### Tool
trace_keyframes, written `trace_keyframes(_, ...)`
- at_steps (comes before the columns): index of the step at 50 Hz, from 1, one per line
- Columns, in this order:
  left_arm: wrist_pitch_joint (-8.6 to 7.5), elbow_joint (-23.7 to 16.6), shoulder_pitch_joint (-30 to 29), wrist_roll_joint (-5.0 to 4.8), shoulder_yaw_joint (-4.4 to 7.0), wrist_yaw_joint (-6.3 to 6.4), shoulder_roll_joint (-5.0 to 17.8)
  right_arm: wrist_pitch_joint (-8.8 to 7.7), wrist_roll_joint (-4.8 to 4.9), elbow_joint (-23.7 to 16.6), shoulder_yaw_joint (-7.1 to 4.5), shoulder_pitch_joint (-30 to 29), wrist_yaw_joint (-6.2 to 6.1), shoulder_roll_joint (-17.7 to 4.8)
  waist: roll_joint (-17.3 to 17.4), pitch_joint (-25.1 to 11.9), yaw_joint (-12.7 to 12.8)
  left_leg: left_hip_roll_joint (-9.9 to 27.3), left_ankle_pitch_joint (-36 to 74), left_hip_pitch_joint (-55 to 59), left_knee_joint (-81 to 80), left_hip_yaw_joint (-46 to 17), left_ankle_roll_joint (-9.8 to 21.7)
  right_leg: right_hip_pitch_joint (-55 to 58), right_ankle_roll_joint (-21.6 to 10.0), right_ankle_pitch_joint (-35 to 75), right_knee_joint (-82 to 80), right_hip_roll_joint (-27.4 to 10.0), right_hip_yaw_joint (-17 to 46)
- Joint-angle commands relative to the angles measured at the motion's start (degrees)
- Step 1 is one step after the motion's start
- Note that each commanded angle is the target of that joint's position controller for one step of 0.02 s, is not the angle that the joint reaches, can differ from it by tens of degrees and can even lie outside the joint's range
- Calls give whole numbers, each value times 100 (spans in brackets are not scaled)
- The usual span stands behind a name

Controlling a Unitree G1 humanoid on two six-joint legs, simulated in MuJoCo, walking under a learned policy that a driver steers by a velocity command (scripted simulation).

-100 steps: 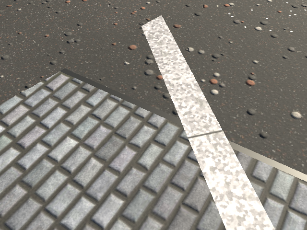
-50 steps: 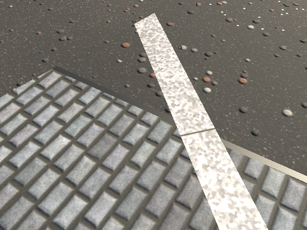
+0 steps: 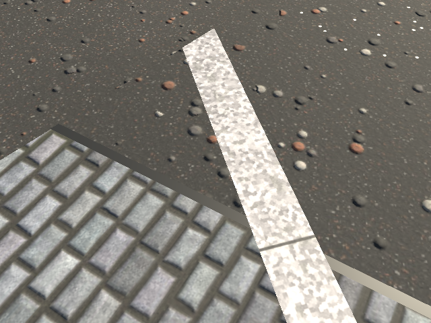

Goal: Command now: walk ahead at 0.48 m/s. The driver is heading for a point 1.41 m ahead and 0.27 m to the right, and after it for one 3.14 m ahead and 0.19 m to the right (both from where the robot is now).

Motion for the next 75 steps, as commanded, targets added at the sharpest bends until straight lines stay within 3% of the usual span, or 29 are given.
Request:
trace_keyframes(1, 17, -349, 251, 27, 174, 84, 396, -100, -90, -80, -29, 160, 45, -320, 493, -357, 83, 1501, -62, 857, -1915, -1806, 945, -1138, -73, 564, 36, -630, 200)
trace_keyframes(7, 124, -828, -861, 157, 219, 95, 431, -101, -62, 181, -93, 838, -175, -739, 376, 108, -22, 1400, 419, 711, -2327, -1177, 1041, -1938, 224, 1876, -1736, -769, 10)
trace_keyframes(11, 63, -1063, -1783, 110, 137, -17, 297, -45, 21, 253, -112, 1311, -245, -885, 349, 150, -335, 1260, 563, 1045, -2271, -795, 812, -1620, 254, 2766, -3273, -446, -298)
trace_keyframes(15, 33, -1316, -2367, 55, 104, -162, 378, 61, 80, 424, -150, 1759, -259, -941, 360, 272, -496, 1605, 544, 1947, -1899, -879, 747, -1796, 145, 2412, -3912, -331, -250)
trace_keyframes(18, -18, -1355, -2115, 47, 173, -237, 604, 166, 77, 426, -206, 1698, -275, -1046, 512, 87, -226, 1798, 1418, 2397, -1341, -932, 588, -1267, -92, 1735, -4177, -148, -354)
trace_keyframes(20, -35, -915, -571, 66, 423, -199, 1073, 230, 20, 336, -138, 1537, -270, -881, 440, -875, 524, 1301, 2860, 1964, 534, -498, 311, 896, -411, 1724, -4231, 99, -537)
trace_keyframes(21, -7, -725, 496, 131, 545, -143, 1580, 216, -119, 169, -22, 1683, -271, -623, -419, -1837, 760, 876, 1181, 741, 2545, -159, 84, 2666, -803, 1765, -4141, -1113, 918)
trace_keyframes(22, 4, -600, 646, 166, 573, -212, 1818, 66, -16, 200, 169, 2403, -202, 118, -1955, -2448, 323, -167, -2354, -1409, 4221, -509, -186, 4272, -1683, 529, -5127, -2114, 3739)
trace_keyframes(23, -15, -682, 454, 128, 409, -221, 1192, -66, 132, 227, 14, 1950, -183, -621, -1129, -2062, 498, 185, -2397, -2054, 4836, -1147, -77, 4034, -1431, 39, -5408, -1930, 3739)
trace_keyframes(24, -30, -794, -57, 123, 330, -196, 947, -146, 228, 50, -55, 1361, -169, -873, -775, -1298, 443, 469, -1833, -2324, 4836, -1028, 29, 3286, -1172, 476, -5440, -1749, 2805)
trace_keyframes(25, -33, -891, -514, 161, 283, -197, 856, -157, 191, 10, -54, 1097, -211, -818, -233, -935, 261, 770, -1299, -2061, 4590, -890, 15, 2473, -1077, 1239, -5566, -1550, 2137)
trace_keyframes(27, -51, -888, -830, 249, 212, -224, 599, -45, 75, 9, -106, 1075, -237, -670, -226, -592, -59, 1077, -791, -1485, 4014, -893, -26, 1505, -987, 1967, -5889, -1203, 1325)
trace_keyframes(29, -77, -777, -696, 217, 214, -224, 593, 84, 70, 41, -97, 1190, -245, -457, -247, -479, -175, 1119, -664, -1331, 3667, -817, -90, 1242, -1052, 2284, -6136, -1079, 954)
trace_keyframes(32, -66, -640, -429, 203, 277, -131, 817, 153, 0, -153, -114, 681, -259, -443, -122, -204, -134, 1166, -40, -1863, 2910, -762, -249, 1263, -1108, 2637, -6359, -1077, 626)
trace_keyframes(38, 19, -433, 35, 136, 277, -11, 880, 89, 14, -498, -56, -507, -170, -293, -195, 94, 193, 887, 1448, -1698, 946, -452, -322, 1366, -857, 2372, -6529, -793, -15)
trace_keyframes(43, 137, -169, 412, 87, 325, 25, 933, 21, 70, -777, -27, -1138, -27, -354, -230, 314, 316, 765, 1073, -1887, 278, -462, -142, 2290, -819, 2564, -6180, -1175, 20)
trace_keyframes(46, 217, -162, 263, 66, 371, 55, 1036, -46, 70, -772, -127, -787, 24, -596, -375, 48, -14, 520, 453, -1049, 54, -344, 55, 2513, -678, 3819, -5550, -1270, 128)
trace_keyframes(48, 260, -274, 24, 101, 300, 51, 902, -72, 34, -303, -381, 883, -47, -1074, -313, -971, -818, 441, 589, 1437, 84, -313, 335, 1712, -408, 4548, -3701, -762, -137)
trace_keyframes(49, 242, -443, 202, 189, 194, 47, 602, -57, -80, -137, -502, 1858, -121, -1538, 523, -1895, -969, 1760, 261, 3406, 106, -1918, 763, 101, -133, 2542, -1694, -195, -440)
trace_keyframes(50, 121, -391, 828, 98, 28, 10, -17, -36, -87, -84, -476, 1960, -83, -1614, 1859, -2568, -626, 2749, -606, 4571, -731, -4342, 1419, -1572, 63, -1258, -160, 608, 40)
trace_keyframes(51, 43, -367, 402, -63, 201, 4, 680, -45, -25, -130, -335, 1732, -91, -1067, 1238, -2027, -766, 2524, -1110, 4113, -971, -4080, 1144, -2096, 5, -1172, 435, 275, 587)
trace_keyframes(52, 8, -516, -42, -130, 265, 12, 871, -60, 1, -207, -265, 1270, -114, -825, 989, -1236, -666, 2381, -905, 3285, -1092, -3135, 863, -2334, -63, -625, 426, -5, 423)
trace_keyframes(53, 19, -551, -265, -96, 280, 59, 821, -80, -34, -266, -218, 831, -108, -682, 549, -861, -462, 2189, -581, 2446, -1302, -2543, 714, -2071, -68, -82, 181, -286, 323)
trace_keyframes(56, 243, -500, -66, -48, 334, 68, 469, -133, -145, -194, -159, 453, -92, -384, 730, -415, -60, 1799, 33, 1246, -1862, -1349, 574, -1348, -79, 568, -298, -616, 343)
trace_keyframes(61, 398, -790, -612, 22, 374, 47, 406, -147, -163, -36, -250, 666, -240, -657, 434, -20, -39, 1743, 864, 1253, -2143, -361, 618, -2078, 53, 1617, -1116, -628, 425)
trace_keyframes(66, 341, -1125, -1502, 71, 283, -128, 272, -65, -118, -13, -276, 927, -348, -826, 306, 196, -304, 1670, 1201, 1631, -2190, 383, 472, -2068, 66, 2572, -2591, -505, -106)
trace_keyframes(70, 344, -1517, -2168, 58, 210, -285, 212, 95, -37, 93, -324, 1374, -366, -938, 259, 405, -525, 1928, 1756, 2549, -1844, 648, 449, -2408, -69, 2168, -3200, -394, -454)
trace_keyframes(73, 365, -1722, -2112, 37, 276, -390, 387, 218, 26, 9, -383, 1242, -386, -1130, 504, 172, -282, 2009, 3793, 2868, -1099, 903, 307, -1777, -317, 1400, -3378, -20, -885)
trace_keyframes(75, 390, -1628, -1282, 2, 457, -396, 738, 301, 58, -77, -427, 1071, -417, -1305, 728, -380, 263, 1951, 5344, 2795, 243, 1006, 177, -554, -591, 918, -3409, 431, -1137)
Velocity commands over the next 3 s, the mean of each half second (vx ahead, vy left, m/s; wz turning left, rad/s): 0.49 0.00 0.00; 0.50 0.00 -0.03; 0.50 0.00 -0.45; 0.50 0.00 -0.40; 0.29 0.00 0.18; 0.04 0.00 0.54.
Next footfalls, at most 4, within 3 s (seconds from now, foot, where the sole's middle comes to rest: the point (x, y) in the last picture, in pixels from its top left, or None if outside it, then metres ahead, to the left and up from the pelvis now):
0.40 right None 0.42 -0.16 -0.77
0.96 left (203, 241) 0.73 0.08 -0.77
1.54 right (279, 180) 0.99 -0.20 -0.77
2.04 left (258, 112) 1.35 -0.14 -0.77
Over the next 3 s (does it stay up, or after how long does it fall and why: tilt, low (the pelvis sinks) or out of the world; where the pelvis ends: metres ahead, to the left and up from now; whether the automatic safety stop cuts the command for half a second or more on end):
stays up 1.35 -0.22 0.00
